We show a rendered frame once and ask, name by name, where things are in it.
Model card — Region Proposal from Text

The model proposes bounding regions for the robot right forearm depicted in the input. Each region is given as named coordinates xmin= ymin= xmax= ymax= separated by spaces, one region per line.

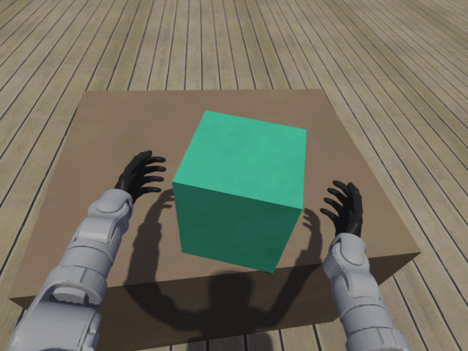
xmin=323 ymin=233 xmax=412 ymax=351

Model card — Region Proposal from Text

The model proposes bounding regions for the robot left upper arm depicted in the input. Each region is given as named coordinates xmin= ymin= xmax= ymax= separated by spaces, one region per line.
xmin=13 ymin=301 xmax=102 ymax=351

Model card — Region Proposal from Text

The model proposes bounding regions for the robot right hand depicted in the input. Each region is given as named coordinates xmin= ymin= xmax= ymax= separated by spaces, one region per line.
xmin=320 ymin=181 xmax=363 ymax=238

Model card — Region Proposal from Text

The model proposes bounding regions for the robot left forearm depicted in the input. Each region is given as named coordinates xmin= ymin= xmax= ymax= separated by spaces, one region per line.
xmin=7 ymin=189 xmax=133 ymax=351

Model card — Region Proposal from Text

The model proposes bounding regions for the robot left hand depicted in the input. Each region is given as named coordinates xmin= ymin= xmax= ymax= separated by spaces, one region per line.
xmin=114 ymin=151 xmax=166 ymax=205

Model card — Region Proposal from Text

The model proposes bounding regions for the pedestal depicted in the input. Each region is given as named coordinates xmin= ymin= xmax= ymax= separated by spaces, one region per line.
xmin=8 ymin=89 xmax=422 ymax=351

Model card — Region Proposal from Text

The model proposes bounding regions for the carton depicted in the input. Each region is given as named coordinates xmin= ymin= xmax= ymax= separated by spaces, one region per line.
xmin=172 ymin=110 xmax=306 ymax=273

